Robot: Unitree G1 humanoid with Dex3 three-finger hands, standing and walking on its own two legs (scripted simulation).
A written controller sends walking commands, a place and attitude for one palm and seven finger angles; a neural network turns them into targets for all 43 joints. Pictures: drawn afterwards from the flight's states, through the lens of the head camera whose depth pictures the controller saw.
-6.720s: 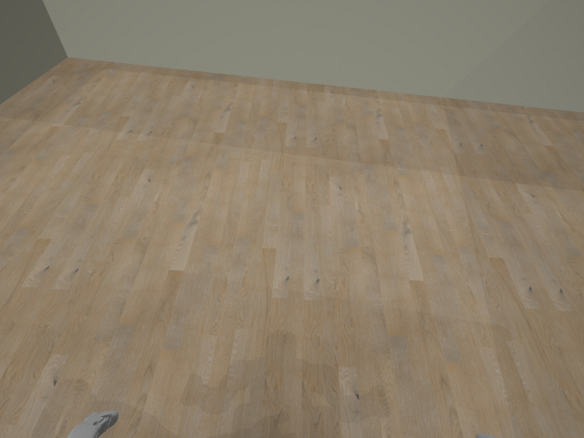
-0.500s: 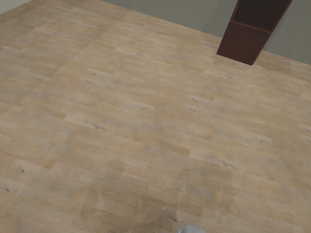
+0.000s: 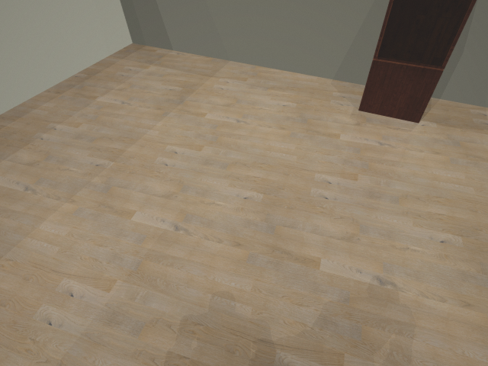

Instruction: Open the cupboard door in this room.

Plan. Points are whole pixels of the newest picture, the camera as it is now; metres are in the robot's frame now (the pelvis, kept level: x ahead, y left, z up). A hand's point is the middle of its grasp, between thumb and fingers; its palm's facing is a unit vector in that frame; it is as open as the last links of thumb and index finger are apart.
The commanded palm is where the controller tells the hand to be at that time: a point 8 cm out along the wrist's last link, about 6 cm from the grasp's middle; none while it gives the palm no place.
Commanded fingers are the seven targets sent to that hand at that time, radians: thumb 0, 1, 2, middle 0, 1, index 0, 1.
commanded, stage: turn or walk to find it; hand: left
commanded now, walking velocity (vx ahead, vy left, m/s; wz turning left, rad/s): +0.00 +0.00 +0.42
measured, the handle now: out of the picture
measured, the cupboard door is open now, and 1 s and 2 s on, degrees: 0 0 0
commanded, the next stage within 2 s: none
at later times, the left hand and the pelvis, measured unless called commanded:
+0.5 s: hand out of the picture -0.02 +0.26 -0.17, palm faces +0.23 -0.94 -0.24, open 7.4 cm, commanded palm none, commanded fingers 0.00 0.90 0.90 -0.20 -0.30 -0.20 -0.30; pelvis -0.03 +0.05 +0.00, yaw +11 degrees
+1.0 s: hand out of the picture -0.06 +0.19 -0.15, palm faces +0.42 -0.87 -0.26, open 7.4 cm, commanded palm none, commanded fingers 0.00 0.90 0.90 -0.20 -0.30 -0.20 -0.30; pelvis -0.04 -0.01 +0.00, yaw +25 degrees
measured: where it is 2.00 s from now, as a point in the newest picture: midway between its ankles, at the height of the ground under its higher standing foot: outside the picture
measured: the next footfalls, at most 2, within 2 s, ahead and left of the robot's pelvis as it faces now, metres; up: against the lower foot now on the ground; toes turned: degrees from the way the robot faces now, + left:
left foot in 0.28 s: +0.00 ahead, +0.15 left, +0.00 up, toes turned +11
right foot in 0.72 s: +0.02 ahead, -0.09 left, +0.00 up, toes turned +13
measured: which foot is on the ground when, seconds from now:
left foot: up 0.00-0.26, down 0.28-0.74, up 0.76-1.00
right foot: down 0.00-0.28, up 0.30-0.70, down 0.72-1.00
